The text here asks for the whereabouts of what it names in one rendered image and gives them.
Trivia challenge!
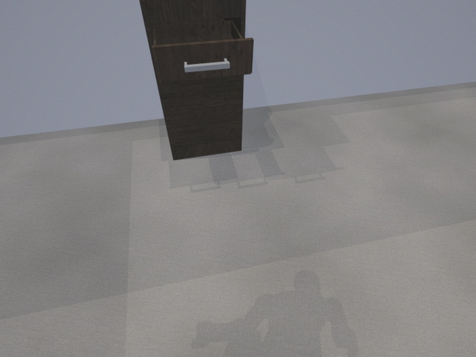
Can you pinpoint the handle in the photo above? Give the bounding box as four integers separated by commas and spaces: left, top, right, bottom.
184, 58, 230, 72

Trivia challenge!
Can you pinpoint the drawer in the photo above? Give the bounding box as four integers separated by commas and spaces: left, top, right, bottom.
152, 21, 254, 83

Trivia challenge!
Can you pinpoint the cabinet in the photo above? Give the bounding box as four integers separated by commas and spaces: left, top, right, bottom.
139, 0, 246, 160

